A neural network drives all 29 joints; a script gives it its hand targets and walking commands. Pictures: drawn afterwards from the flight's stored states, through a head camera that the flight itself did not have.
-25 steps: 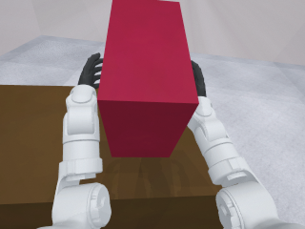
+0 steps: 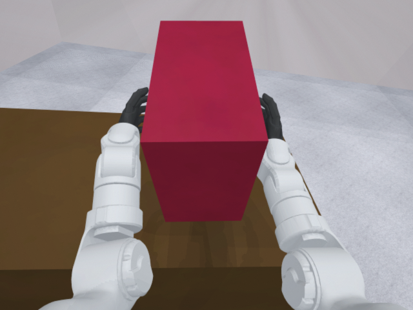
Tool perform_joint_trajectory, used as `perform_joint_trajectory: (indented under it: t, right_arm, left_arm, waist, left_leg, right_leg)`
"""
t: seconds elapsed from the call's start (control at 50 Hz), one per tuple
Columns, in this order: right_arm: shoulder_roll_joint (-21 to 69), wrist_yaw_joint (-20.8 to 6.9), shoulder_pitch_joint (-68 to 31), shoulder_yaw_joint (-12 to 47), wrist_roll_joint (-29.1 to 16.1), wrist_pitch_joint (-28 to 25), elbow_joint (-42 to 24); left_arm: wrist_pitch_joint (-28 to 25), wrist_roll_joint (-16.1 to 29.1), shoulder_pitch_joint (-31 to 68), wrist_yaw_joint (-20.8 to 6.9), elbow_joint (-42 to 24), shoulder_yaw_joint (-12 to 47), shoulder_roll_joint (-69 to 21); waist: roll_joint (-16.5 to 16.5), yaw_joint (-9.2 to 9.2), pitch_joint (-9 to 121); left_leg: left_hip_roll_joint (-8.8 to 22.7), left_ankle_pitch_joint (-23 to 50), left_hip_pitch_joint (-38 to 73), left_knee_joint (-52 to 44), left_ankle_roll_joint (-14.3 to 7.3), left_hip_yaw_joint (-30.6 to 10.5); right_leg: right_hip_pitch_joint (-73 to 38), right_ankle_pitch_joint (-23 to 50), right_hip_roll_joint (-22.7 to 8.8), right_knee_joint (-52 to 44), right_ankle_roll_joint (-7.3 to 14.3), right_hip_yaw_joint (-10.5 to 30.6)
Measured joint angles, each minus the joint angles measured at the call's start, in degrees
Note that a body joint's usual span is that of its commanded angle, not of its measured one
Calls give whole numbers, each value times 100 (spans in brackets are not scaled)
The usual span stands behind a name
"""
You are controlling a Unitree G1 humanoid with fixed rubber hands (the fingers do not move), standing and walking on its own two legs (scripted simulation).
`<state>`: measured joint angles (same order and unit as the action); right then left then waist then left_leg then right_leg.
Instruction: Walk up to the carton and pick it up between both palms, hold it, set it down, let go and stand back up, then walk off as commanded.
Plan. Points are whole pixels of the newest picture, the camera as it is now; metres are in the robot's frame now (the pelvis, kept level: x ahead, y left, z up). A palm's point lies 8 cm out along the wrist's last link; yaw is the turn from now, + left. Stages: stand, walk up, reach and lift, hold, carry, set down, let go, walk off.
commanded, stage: set down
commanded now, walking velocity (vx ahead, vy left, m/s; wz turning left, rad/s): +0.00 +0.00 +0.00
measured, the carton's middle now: (202, 125) +0.45 -0.01 +0.17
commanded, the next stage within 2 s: none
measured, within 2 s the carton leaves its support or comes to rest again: neither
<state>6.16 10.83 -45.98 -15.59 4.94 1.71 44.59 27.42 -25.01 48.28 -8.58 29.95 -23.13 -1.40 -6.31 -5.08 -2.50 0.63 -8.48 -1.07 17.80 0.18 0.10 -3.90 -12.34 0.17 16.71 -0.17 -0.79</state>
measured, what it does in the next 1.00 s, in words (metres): stands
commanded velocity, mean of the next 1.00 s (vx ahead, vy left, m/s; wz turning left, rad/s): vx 0.00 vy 0.00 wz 0.00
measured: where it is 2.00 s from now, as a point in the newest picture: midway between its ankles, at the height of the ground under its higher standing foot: outside the picture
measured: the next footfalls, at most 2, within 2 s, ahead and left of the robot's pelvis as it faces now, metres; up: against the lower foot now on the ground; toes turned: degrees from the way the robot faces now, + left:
none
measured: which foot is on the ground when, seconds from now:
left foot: down 0.00-1.00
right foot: down 0.00-1.00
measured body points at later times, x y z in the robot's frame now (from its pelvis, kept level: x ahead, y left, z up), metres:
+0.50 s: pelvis +0.01 +0.02 +0.00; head +0.00 +0.07 +0.45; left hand +0.44 +0.14 +0.15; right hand +0.39 -0.12 +0.16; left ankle +0.03 +0.12 -0.75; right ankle -0.02 -0.10 -0.75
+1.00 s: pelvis +0.00 +0.02 +0.00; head +0.03 +0.06 +0.45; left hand +0.44 +0.16 +0.10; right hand +0.40 -0.11 +0.10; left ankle +0.03 +0.13 -0.75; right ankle -0.02 -0.10 -0.75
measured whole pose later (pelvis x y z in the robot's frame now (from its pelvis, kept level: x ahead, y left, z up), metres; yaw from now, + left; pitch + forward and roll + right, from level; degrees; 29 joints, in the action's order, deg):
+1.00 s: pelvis +0.00 +0.02 +0.00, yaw -4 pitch -3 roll +0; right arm 8.3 11.7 -42.4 -18.0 10.4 4.3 45.6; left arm 20.6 -27.4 50.4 -10.8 42.8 -32.7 -2.2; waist -5.0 0.0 -6.6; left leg 0.2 -7.1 -5.2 15.6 -1.7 4.2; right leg 1.9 -9.5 -1.2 14.8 -1.4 -1.1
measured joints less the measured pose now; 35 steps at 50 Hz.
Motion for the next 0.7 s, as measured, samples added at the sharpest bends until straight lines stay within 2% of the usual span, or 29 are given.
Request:
perform_joint_trajectory:
  t: [0.04, 0.1, 0.16, 0.2, 0.26, 0.34, 0.38, 0.44, 0.48, 0.54, 0.6, 0.64, 0.68, 0.7]
  right_arm:
    - [3, 61, 34, 140, -104, 106, 28]
    - [3, 212, 98, 457, -200, 111, 24]
    - [1, 464, 321, 801, -326, -33, -180]
    - [-3, 488, 599, 966, -383, -284, -423]
    - [-4, 487, 873, 986, -375, -568, -636]
    - [-4, 464, 870, 897, -352, -643, -649]
    - [-3, 436, 769, 814, -374, -532, -616]
    - [-1, 394, 527, 693, -432, 26, -552]
    - [-1, 386, 475, 704, -439, 291, -517]
    - [0, 384, 493, 817, -403, 396, -387]
    - [18, 392, 614, 870, -271, 150, -397]
    - [60, 390, 834, 724, -168, -270, -486]
    - [123, 244, 1079, 441, 12, -723, -630]
    - [147, 187, 1126, 304, 174, -930, -652]
  left_arm:
    - [33, -56, -1, -118, 65, -176, 1]
    - [-4, -62, -21, -132, 72, -372, -1]
    - [-171, 84, -339, -58, -225, -163, -4]
    - [-396, 385, -714, 124, -535, 140, -4]
    - [-719, 616, -961, 357, -625, 462, -3]
    - [-713, 625, -857, 408, -623, 524, -1]
    - [-573, 534, -668, 302, -559, 419, 2]
    - [-201, 214, -256, -130, -226, -50, 5]
    - [14, 6, -178, -333, -118, -247, 0]
    - [181, -143, -204, -381, -58, -348, -1]
    - [11, -33, -437, -222, -204, -118, -7]
    - [-310, 341, -752, 206, -333, 405, -11]
    - [-761, 723, -956, 648, -341, 819, -36]
    - [-981, 803, -959, 784, -306, 921, -57]
  waist:
    - [0, 35, -261]
    - [0, 158, -708]
    - [2, 236, -857]
    - [11, 162, -583]
    - [21, -18, 40]
    - [36, -255, 757]
    - [20, -229, 721]
    - [-47, 38, 328]
    - [-56, 125, -68]
    - [-57, 207, -789]
    - [-40, 239, -1320]
    - [47, 151, -1071]
    - [178, 43, -378]
    - [233, 12, -23]
  left_leg:
    - [0, 38, 16, -38, -2, 2]
    - [0, 78, 30, -68, -4, 2]
    - [0, 55, -14, -50, 8, -3]
    - [0, 4, -175, 3, 27, -34]
    - [-2, -94, -286, 66, 38, -61]
    - [3, -232, -200, 32, 4, -44]
    - [2, -257, -38, -6, -35, 23]
    - [-28, -232, 114, -29, -97, 293]
    - [-35, -147, 121, -57, -115, 381]
    - [-35, -13, 123, -83, -127, 385]
    - [-35, 59, 27, -31, -126, 357]
    - [-35, 59, -402, 95, -117, 278]
    - [-38, 48, -965, 188, -101, 213]
    - [-38, 42, -1155, 197, -100, 210]
  right_leg:
    - [1, 18, 0, 0, 0, 0]
    - [0, 42, 0, 0, 0, 0]
    - [35, 44, -1, -1, 0, -5]
    - [161, 44, 0, -1, -11, -40]
    - [239, 44, -1, 0, -14, -73]
    - [188, 26, -1, 1, -60, -74]
    - [70, 19, -18, 0, -117, -74]
    - [-23, -45, -106, -85, -162, -72]
    - [-23, 18, -129, -148, -115, -50]
    - [-24, 186, -129, -172, -113, -50]
    - [33, 269, -129, -174, -108, -80]
    - [368, 300, -128, -177, -104, -163]
    - [864, 318, -128, -178, -97, -228]
    - [1050, 319, -128, -180, -95, -231]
